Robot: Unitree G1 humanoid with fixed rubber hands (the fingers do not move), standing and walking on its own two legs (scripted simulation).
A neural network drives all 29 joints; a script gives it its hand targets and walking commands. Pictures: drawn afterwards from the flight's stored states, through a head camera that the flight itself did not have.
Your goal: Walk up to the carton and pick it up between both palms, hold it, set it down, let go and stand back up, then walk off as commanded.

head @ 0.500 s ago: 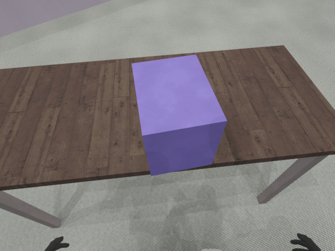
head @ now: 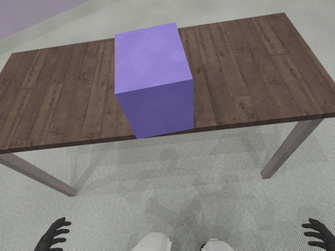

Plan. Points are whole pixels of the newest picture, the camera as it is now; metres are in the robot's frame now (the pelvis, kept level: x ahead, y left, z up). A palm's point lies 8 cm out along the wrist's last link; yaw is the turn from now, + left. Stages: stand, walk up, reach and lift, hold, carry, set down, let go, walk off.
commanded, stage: walk off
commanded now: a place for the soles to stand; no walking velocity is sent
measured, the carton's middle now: (155, 82) +0.56 +0.07 +0.03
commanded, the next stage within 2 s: stand in 1.96 s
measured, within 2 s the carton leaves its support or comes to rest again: neither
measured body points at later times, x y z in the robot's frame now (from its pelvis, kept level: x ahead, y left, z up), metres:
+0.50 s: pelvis -0.14 +0.05 -0.01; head -0.09 +0.06 +0.44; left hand -0.02 +0.39 -0.11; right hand -0.06 -0.27 -0.10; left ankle -0.10 +0.18 -0.73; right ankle -0.15 -0.09 -0.66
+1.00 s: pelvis -0.30 +0.06 -0.02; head -0.21 +0.04 +0.42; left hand -0.16 +0.40 -0.09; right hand -0.15 -0.27 -0.13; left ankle -0.30 +0.19 -0.72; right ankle -0.21 -0.09 -0.73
